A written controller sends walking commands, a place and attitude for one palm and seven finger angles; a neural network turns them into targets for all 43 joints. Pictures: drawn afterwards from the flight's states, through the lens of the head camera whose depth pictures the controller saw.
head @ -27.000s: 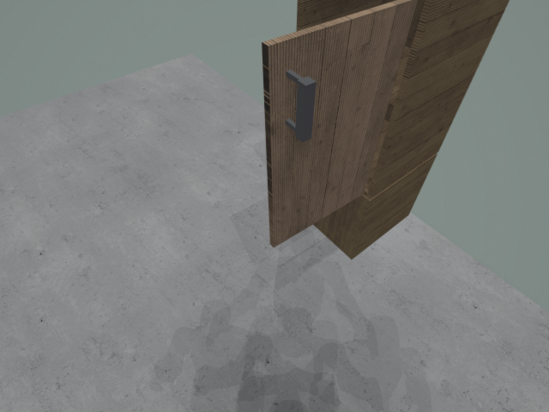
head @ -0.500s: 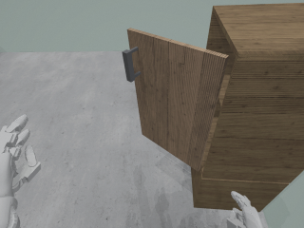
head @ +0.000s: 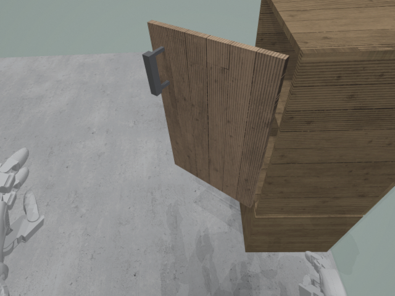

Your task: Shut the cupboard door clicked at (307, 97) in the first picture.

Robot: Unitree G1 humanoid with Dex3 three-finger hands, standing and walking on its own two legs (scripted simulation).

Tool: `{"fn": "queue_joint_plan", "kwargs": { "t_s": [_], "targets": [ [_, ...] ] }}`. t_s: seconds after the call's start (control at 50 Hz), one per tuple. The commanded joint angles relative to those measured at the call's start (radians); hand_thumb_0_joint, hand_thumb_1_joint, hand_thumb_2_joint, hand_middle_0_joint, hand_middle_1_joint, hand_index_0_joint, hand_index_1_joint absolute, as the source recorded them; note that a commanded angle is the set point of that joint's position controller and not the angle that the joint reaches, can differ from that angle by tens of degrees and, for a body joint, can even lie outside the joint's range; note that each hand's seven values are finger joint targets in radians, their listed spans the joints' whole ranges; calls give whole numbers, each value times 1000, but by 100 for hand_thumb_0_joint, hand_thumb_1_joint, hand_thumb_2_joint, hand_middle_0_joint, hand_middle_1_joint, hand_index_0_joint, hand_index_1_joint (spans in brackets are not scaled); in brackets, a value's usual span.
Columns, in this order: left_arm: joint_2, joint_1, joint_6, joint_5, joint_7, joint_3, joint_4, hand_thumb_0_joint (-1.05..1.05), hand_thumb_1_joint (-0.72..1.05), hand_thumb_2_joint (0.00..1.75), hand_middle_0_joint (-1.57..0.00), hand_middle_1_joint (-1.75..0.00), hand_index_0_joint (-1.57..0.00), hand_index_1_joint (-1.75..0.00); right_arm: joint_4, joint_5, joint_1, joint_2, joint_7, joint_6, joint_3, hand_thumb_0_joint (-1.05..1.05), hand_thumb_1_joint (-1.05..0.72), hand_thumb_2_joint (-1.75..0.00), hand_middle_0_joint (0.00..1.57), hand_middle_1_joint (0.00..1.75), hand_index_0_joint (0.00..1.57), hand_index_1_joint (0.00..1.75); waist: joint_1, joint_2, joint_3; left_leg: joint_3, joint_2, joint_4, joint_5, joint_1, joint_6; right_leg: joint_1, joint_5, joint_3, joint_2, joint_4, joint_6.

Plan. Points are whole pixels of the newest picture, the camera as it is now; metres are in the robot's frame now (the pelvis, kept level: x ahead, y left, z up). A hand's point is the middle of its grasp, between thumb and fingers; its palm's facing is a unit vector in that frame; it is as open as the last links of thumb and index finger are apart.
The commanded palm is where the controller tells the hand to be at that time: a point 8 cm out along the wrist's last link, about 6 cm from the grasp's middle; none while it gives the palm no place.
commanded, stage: step back with the hand held close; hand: left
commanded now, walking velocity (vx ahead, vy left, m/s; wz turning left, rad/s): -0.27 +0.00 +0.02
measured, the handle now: (158, 71) +0.64 +0.17 +0.13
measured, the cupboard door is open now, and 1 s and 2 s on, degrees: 54 54 54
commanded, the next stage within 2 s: stop stepping back and stand still in 0.96 s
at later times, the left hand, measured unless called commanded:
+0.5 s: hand out of the picture +0.09 +0.31 +0.15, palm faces +0.47 -0.74 -0.47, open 7.4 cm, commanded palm +0.02 +0.34 +0.18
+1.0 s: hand out of the picture -0.02 +0.35 +0.18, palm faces +0.49 -0.79 -0.38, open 7.4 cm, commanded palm -0.08 +0.37 +0.18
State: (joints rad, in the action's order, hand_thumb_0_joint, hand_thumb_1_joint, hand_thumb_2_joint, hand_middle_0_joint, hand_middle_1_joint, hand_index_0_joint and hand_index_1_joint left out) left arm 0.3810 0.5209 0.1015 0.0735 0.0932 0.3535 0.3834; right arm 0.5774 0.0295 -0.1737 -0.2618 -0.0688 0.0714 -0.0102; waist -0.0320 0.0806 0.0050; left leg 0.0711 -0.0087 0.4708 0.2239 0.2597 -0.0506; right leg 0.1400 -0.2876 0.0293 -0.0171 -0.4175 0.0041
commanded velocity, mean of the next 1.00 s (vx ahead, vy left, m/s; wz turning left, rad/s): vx -0.33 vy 0.00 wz -0.05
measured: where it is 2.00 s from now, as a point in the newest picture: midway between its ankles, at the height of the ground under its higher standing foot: outside the picture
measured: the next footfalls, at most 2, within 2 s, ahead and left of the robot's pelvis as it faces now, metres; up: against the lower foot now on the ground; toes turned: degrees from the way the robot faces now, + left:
right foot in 1.04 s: -0.33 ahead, -0.08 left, -0.01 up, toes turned -2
left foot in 1.14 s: -0.06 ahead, +0.11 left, +0.00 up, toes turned +1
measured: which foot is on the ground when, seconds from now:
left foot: down 0.00-1.00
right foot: down 0.00-0.72, up 0.74-1.00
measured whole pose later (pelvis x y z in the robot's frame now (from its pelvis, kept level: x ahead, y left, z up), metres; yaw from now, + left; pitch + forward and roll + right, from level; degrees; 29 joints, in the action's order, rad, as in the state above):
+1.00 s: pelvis -0.20 +0.06 -0.02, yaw +3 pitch +4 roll -6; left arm 0.46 0.49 0.26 0.10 0.12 0.46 0.58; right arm 0.61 0.00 -0.14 -0.17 -0.02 -0.12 0.00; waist -0.05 0.02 0.05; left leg 0.20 0.06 0.32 -0.06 0.57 -0.02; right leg 0.09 -0.60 0.09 -0.09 -0.60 0.03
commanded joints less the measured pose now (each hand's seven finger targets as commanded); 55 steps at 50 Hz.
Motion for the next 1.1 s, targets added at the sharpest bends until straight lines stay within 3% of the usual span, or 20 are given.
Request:
{"fn": "queue_joint_plan", "kwargs": {
  "t_s": [0.0,0.12,0.32,0.42,0.48,0.54,0.58,0.64,0.68,0.7,0.72,0.78,0.82,0.9,0.94,0.96,1.0,1.02,1.04,1.08],
  "targets": [
    [258,-7,69,9,40,192,288,0,90,90,-20,-30,-20,-30,-202,7,102,-89,-15,-24,-39,0,-90,-90,20,30,20,30,12,-51,220,-88,86,16,-467,-164,-7,22,539,-48,85,-30,-37],
    [267,49,81,18,48,224,260,0,90,90,-20,-30,-20,-30,-219,6,80,-101,-20,-22,-45,0,-90,-90,20,30,20,30,14,-9,156,-126,118,-42,-344,-51,-6,47,336,-61,56,-50,-20],
    [212,-44,135,-28,56,184,237,0,90,90,-20,-30,-20,-30,-210,3,70,-128,-29,-91,-47,0,-90,-90,20,30,20,30,19,58,24,-271,187,-271,470,417,-62,-118,0,-58,-7,-149,-18],
    [241,-77,165,-42,57,219,307,0,90,90,-20,-30,-20,-30,-204,-4,60,-121,-28,-126,-52,0,-90,-90,20,30,20,30,11,78,64,-273,186,-254,519,489,-69,-180,-3,-69,-24,-223,-6],
    [273,-25,181,-40,58,261,331,0,90,90,-20,-30,-20,-30,-189,-12,40,-117,-15,-137,-60,0,-90,-90,20,30,20,30,17,1,84,-217,123,-116,473,395,-41,-45,-112,-184,26,-104,34],
    [234,-28,190,-23,67,210,338,0,90,90,-20,-30,-20,-30,-152,-19,19,-82,-1,-137,-54,0,-90,-90,20,30,20,30,40,-163,46,-156,50,158,272,110,24,347,-286,-386,186,119,121],
    [235,-82,192,-28,84,195,320,0,90,90,-20,-30,-20,-30,-111,-25,-9,-85,3,-137,-58,0,-90,-90,20,30,20,30,59,-207,55,-129,31,295,179,-20,41,460,-184,-425,266,161,143],
    [227,-154,191,-31,90,166,299,0,90,90,-20,-30,-20,-30,-114,-18,10,-86,-8,-142,-50,0,-90,-90,20,30,20,30,68,-169,34,-183,72,119,159,-23,11,471,-145,-261,157,51,59],
    [242,-164,201,-34,89,189,306,0,90,90,-20,-30,-20,-30,-126,-16,47,-115,-28,-161,-54,0,-90,-90,20,30,20,30,51,66,6,-345,210,-167,379,140,-39,360,-189,-120,3,-186,2],
    [224,-147,210,-39,87,207,301,0,90,90,-20,-30,-20,-30,-133,-18,75,-121,-32,-178,-49,0,-90,-90,20,30,20,30,31,219,50,-466,336,-349,598,368,-88,111,-134,-54,-82,-460,-21],
    [253,-153,208,-41,84,242,291,0,90,90,-20,-30,-20,-30,-131,-27,80,-110,-28,-185,-50,0,-90,-90,20,30,20,30,21,234,87,-479,384,-409,619,505,-101,-27,-162,-61,-100,-680,-19],
    [298,-145,232,-15,61,278,357,0,90,90,-20,-30,-20,-30,-123,-22,77,-108,5,-205,-78,0,-90,-90,20,30,20,30,6,59,176,-307,333,-339,424,326,-15,37,-213,-32,-112,-737,-10],
    [238,-29,217,11,52,233,340,0,90,90,-20,-30,-20,-30,-128,-10,99,-85,24,-210,-71,0,-90,-90,20,30,20,30,-7,103,180,-184,296,-339,378,231,15,75,-253,32,-109,-639,-5],
    [234,-67,213,38,42,209,412,0,90,90,-20,-30,-20,-30,-97,-20,68,-62,37,-227,-51,0,-90,-90,20,30,20,30,2,200,222,-130,279,-403,303,54,121,34,-343,94,-110,-285,18],
    [247,-96,221,44,42,213,414,0,90,90,-20,-30,-20,-30,-72,-30,46,-56,44,-231,-57,0,-90,-90,20,30,20,30,3,170,258,-93,259,-337,170,-88,204,44,-354,78,-83,-23,34],
    [259,-104,229,38,44,217,412,0,90,90,-20,-30,-20,-30,-55,-30,30,-49,47,-225,-57,0,-90,-90,20,30,20,30,4,71,247,-38,210,-168,92,-163,228,113,-302,-1,-12,154,66],
    [281,-162,240,14,59,202,408,0,90,90,-20,-30,-20,-30,-6,-18,27,-17,35,-212,-46,0,-90,-90,20,30,20,30,35,-281,140,-28,88,363,69,-229,157,410,-3,-307,310,328,148],
    [334,-192,241,2,59,239,422,0,90,90,-20,-30,-20,-30,-35,-19,66,-26,29,-215,-34,0,-90,-90,20,30,20,30,29,-291,89,-22,31,490,207,-96,126,355,305,-264,352,252,179],
    [369,-221,235,1,62,276,413,0,90,90,-20,-30,-20,-30,-64,-24,101,-14,33,-223,-17,0,-90,-90,20,30,20,30,25,-252,131,-35,44,497,232,33,116,196,601,-248,375,133,196],
    [265,-277,178,2,22,174,340,0,90,90,-20,-30,-20,-30,-57,13,47,-46,16,-218,-52,0,-90,-90,20,30,20,30,72,-319,164,-98,53,233,30,-120,65,195,436,-103,220,-94,94]
  ]
}}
